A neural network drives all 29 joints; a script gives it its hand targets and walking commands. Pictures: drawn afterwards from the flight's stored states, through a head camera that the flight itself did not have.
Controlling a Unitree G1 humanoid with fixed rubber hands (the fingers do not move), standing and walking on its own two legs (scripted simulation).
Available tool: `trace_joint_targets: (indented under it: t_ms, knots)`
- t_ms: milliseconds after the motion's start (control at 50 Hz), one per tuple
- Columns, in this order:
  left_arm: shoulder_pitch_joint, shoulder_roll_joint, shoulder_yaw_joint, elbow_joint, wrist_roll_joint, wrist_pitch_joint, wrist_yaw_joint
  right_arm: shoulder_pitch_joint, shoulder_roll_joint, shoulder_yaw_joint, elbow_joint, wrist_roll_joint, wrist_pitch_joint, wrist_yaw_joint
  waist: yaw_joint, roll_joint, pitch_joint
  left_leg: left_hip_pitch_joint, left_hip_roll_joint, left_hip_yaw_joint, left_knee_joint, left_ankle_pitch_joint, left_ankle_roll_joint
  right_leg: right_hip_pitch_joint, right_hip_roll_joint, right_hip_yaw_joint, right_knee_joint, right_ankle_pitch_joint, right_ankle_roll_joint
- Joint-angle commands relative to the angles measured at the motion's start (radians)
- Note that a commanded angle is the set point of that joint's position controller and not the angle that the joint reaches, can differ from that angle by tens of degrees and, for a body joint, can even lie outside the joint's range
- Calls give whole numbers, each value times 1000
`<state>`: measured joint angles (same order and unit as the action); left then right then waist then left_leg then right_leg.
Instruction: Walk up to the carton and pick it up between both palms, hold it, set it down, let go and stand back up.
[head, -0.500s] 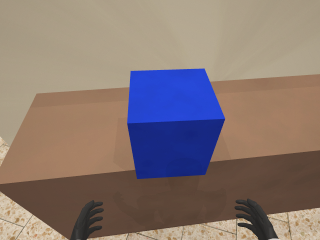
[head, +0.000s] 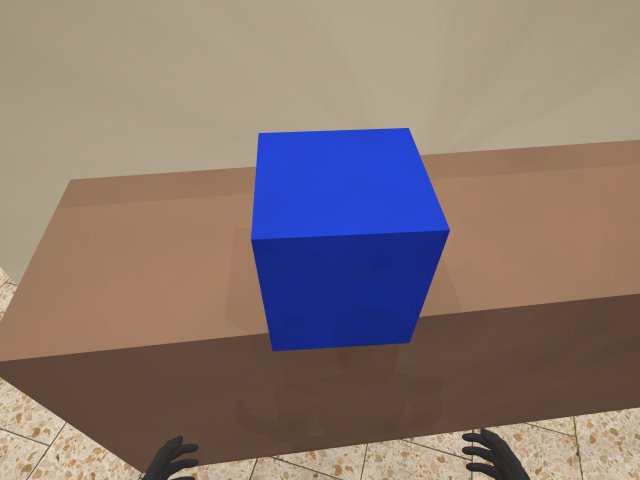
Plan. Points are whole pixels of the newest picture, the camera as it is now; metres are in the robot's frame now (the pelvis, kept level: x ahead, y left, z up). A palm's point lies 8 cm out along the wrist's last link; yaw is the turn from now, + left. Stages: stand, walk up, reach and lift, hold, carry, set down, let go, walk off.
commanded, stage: let go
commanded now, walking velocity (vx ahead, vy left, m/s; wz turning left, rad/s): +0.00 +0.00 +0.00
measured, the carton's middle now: (338, 243) +0.44 +0.00 +0.05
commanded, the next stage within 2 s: stand in 0.44 s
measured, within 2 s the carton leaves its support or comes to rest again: neither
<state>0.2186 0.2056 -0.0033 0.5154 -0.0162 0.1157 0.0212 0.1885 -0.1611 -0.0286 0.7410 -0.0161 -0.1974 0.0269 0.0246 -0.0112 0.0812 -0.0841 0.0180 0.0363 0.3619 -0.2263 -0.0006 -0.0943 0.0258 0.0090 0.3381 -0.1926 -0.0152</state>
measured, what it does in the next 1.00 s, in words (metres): stands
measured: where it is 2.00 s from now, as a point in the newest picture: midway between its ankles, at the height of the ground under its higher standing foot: outside the picture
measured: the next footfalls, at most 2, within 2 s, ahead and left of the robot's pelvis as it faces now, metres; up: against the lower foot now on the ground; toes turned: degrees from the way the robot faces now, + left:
none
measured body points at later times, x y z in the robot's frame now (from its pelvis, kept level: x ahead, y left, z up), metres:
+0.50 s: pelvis +0.00 -0.01 +0.00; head +0.02 -0.01 +0.45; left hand +0.17 +0.21 -0.10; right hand +0.16 -0.24 -0.10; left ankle -0.02 +0.11 -0.75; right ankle +0.00 -0.11 -0.75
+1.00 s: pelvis -0.01 +0.01 -0.01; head -0.02 +0.02 +0.44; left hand -0.02 +0.25 -0.16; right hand +0.01 -0.23 -0.15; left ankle -0.02 +0.12 -0.75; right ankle +0.00 -0.11 -0.75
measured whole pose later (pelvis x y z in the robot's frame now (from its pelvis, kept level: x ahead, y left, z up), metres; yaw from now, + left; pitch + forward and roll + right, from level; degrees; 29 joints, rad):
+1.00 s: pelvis -0.01 +0.01 -0.01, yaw +4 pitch +0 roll -1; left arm 0.35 0.19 0.03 0.99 0.03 -0.01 0.01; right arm 0.40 -0.17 -0.01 0.96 -0.03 -0.01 -0.01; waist 0.01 -0.01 -0.03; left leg -0.23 -0.01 -0.03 0.48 -0.25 0.02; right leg -0.19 0.00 -0.07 0.42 -0.22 0.00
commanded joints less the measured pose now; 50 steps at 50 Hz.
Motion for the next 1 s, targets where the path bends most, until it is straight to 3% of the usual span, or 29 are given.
trace_joint_targets:
  t_ms: [0,120,140,220,240,260,280,340,380,440,460,480,500,520,540,580,640,700,980]
  knots:
    - [-136,112,21,-152,-7,-37,10,-98,-124,-67,-100,-16,-59,-7,-22,26,-127,41,6,37,-12,192,-26,-34,-5,-30,-21,114,-11]
    - [-98,111,27,-125,-1,-47,13,-83,-124,-49,-77,-2,-75,-2,-18,14,-144,52,-8,37,-6,241,-30,2,-5,-21,-19,198,-8]
    - [-107,98,15,-119,9,-44,8,-85,-143,-44,-58,9,-78,-3,-12,43,-116,59,6,22,1,233,-28,-17,-6,-38,-8,163,-22]
    - [-142,103,20,-95,6,-28,11,-129,-146,-43,-85,-2,-71,-8,12,22,-94,0,1,44,-15,115,-11,-13,-11,-27,-14,64,-18]
    - [-139,97,21,-86,2,-25,11,-122,-147,-45,-87,4,-65,-4,4,4,-77,3,2,43,-22,93,-8,-16,-7,-34,-14,46,-16]
    - [-163,97,20,-110,13,-24,14,-129,-141,-50,-100,-5,-60,-4,11,34,-72,-11,2,41,-30,68,-12,-15,-11,-28,-14,23,-24]
    - [-174,91,11,-105,5,-15,13,-126,-142,-53,-75,4,-49,-3,-2,38,-58,-15,4,33,-28,75,-12,-28,-11,-28,-13,35,-23]
    - [-165,92,23,-101,17,-12,11,-117,-148,-58,-94,-5,-42,-9,2,17,-49,-21,8,44,-19,71,-12,-28,-15,-23,-9,32,-16]
    - [-154,94,17,-107,11,-14,7,-98,-148,-45,-112,-7,-41,-10,2,-26,-74,-5,-6,58,-8,117,-4,-19,-25,-16,-8,93,-15]
    - [-137,122,38,-150,21,-35,12,-84,-154,-48,-152,3,-64,-15,2,-19,-159,19,-17,51,20,172,-3,16,-36,-6,26,217,-1]
    - [-12,127,66,28,97,-100,-2,76,-175,-49,-21,0,76,-27,4,51,-177,-101,108,-89,77,426,25,17,-103,47,85,292,-9]
    - [34,187,73,42,110,-120,-9,113,-175,-43,-30,-10,135,-21,-13,-76,-171,-142,108,-86,119,333,29,41,-101,41,76,284,0]
    - [35,159,72,50,93,-141,-17,76,-179,-41,-53,-8,158,-24,-4,-56,-219,-106,94,-77,153,361,28,59,-114,49,116,471,-5]
    - [40,125,62,73,74,-152,-25,66,-173,-38,-59,-10,168,-23,-4,-39,-271,-98,80,-61,176,346,27,59,-113,46,146,541,-22]
    - [28,108,56,83,65,-154,-28,94,-163,-34,-52,-8,174,-22,-19,-32,-286,-133,68,-55,179,255,21,66,-123,50,142,523,-39]
    - [13,108,56,102,57,-150,-27,106,-153,-29,-33,-13,176,-17,-16,-23,-246,-184,53,-61,180,148,9,36,-142,63,116,422,-63]
    - [7,112,57,148,63,-147,-22,105,-155,-29,-15,-29,178,-13,-21,15,-132,-196,65,-94,152,155,19,-96,-119,55,72,193,-51]
    - [41,114,61,202,60,-149,-17,141,-169,-32,20,-24,175,-19,-14,43,-108,-204,76,-126,119,185,32,-106,-104,42,62,98,-37]
    - [167,67,53,468,42,-145,-3,268,-123,-10,193,-13,166,-42,-13,35,-25,-270,69,-187,-37,-40,52,-58,-107,25,6,-3,-10]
